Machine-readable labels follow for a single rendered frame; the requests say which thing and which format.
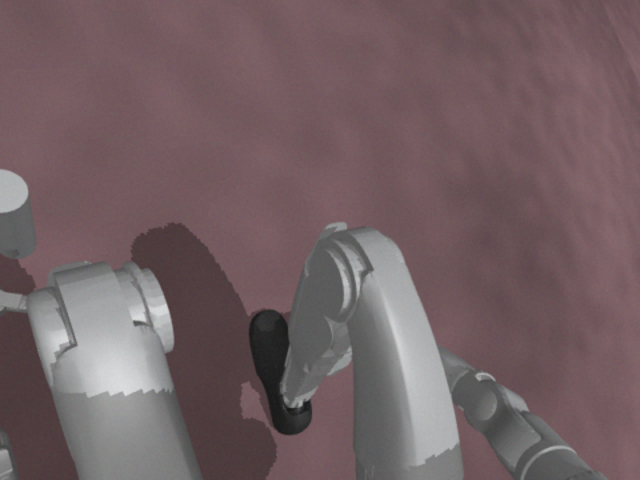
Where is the can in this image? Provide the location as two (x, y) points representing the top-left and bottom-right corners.
(0, 169), (37, 259)

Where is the left robot hand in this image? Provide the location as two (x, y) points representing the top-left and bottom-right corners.
(0, 286), (28, 316)

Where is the left robot arm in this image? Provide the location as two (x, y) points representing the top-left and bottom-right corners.
(0, 427), (19, 480)

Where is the right robot arm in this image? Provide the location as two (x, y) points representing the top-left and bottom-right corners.
(452, 370), (609, 480)

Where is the right robot foot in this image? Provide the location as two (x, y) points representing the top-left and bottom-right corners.
(249, 310), (312, 435)

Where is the right robot hand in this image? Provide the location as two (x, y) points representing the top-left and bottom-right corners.
(436, 343), (476, 397)

